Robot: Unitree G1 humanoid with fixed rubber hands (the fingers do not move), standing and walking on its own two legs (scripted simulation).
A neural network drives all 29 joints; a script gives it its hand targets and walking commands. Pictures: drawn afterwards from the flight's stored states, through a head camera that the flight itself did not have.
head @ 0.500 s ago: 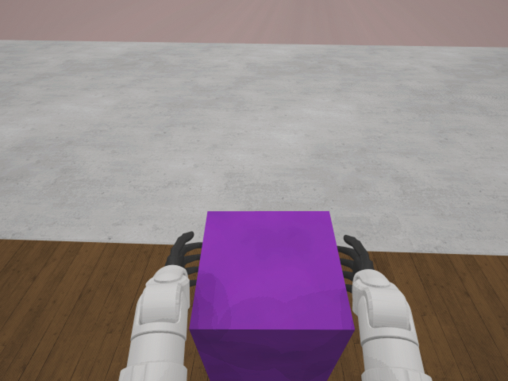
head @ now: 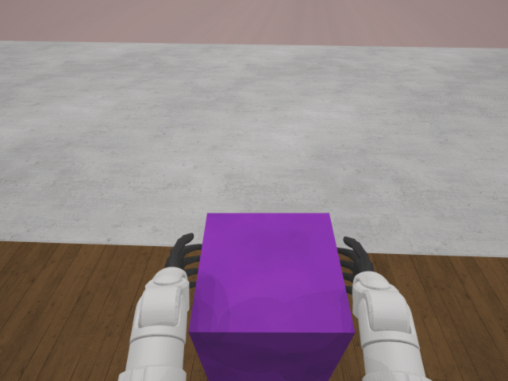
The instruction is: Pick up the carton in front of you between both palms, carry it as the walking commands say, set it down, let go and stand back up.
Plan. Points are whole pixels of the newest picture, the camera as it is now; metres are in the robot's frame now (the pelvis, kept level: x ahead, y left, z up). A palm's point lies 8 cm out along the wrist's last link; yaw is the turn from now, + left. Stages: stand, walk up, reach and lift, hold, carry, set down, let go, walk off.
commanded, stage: carry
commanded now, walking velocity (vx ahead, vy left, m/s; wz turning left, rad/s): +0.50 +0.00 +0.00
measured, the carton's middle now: (267, 302) +0.29 +0.00 -0.03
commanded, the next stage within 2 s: none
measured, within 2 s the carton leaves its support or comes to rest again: neither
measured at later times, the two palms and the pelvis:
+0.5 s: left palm (194, 218) +0.41 +0.14 +0.06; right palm (353, 227) +0.40 -0.16 +0.05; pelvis +0.14 +0.00 -0.02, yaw -3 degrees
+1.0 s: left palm (204, 134) +0.72 +0.17 +0.06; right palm (318, 136) +0.71 -0.13 +0.06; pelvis +0.45 +0.02 -0.04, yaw -1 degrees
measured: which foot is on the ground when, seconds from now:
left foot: down 0.00-0.58, up 0.60-0.96, down 0.98-1.00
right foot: down 0.00-0.42, up 0.44-0.56, down 0.58-1.00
